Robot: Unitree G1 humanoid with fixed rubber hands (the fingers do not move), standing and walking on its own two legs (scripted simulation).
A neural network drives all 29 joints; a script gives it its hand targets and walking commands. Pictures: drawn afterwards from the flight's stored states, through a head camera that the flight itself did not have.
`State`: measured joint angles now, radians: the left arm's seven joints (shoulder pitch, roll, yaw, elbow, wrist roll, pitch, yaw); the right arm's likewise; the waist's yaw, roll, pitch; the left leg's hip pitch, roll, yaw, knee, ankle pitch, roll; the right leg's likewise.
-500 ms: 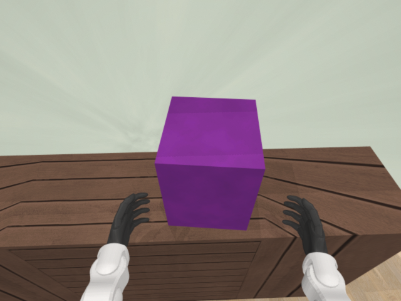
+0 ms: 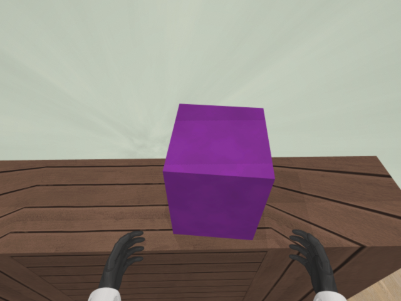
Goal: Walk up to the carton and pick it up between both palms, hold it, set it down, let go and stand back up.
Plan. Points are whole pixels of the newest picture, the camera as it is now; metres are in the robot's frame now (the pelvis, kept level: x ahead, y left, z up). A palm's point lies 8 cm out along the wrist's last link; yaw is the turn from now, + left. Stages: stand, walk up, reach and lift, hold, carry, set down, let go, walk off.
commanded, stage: set down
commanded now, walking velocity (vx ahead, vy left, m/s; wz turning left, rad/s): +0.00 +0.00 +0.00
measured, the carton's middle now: (216, 173) +0.41 +0.01 +0.01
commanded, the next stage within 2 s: let go in 1.00 s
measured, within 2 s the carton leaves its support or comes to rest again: neither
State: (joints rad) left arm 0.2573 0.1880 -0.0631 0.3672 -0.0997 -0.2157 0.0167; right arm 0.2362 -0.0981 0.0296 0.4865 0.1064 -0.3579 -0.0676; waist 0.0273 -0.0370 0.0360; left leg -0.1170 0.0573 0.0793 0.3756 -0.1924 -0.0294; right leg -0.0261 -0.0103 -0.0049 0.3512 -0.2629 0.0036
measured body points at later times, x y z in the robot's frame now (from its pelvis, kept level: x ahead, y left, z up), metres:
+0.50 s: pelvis +0.01 -0.01 +0.00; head +0.01 +0.00 +0.45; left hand +0.18 +0.21 -0.06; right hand +0.20 -0.21 -0.05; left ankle +0.01 +0.13 -0.75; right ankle -0.04 -0.12 -0.75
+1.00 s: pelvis +0.01 -0.01 +0.00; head +0.01 -0.01 +0.45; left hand +0.17 +0.21 -0.09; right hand +0.19 -0.23 -0.08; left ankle +0.01 +0.13 -0.75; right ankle -0.04 -0.12 -0.75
